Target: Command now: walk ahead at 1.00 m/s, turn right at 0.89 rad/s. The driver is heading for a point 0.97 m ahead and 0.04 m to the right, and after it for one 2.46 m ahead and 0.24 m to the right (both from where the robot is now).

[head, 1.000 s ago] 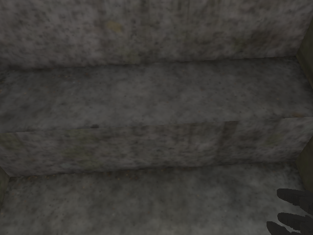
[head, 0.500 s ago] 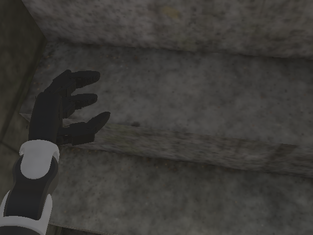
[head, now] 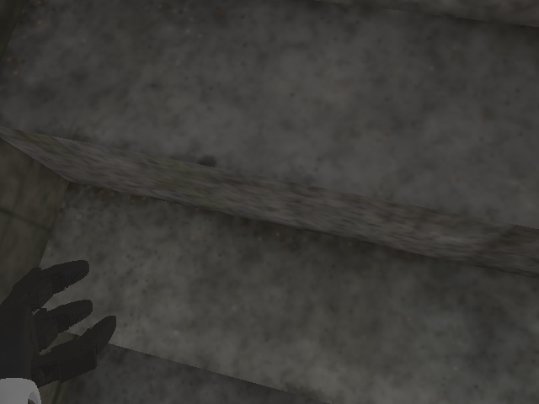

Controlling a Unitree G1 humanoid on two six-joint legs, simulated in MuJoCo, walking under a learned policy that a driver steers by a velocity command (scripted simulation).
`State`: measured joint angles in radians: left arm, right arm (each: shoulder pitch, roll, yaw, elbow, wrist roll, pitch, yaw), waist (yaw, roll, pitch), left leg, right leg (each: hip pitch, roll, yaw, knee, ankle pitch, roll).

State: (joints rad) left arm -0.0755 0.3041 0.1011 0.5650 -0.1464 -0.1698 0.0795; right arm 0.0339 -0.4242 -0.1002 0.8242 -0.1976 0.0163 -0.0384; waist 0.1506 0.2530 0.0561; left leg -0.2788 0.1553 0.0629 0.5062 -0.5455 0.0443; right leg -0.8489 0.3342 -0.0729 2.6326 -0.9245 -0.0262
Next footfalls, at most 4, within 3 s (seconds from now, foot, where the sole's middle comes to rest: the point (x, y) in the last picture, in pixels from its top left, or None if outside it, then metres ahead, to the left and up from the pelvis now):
0.12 right None -0.21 -0.03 -0.67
0.30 left None -0.21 0.09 -0.69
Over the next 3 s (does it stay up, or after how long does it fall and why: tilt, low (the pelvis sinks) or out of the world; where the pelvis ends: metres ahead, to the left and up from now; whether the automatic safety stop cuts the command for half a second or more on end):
falls after 0.54 s (tilt)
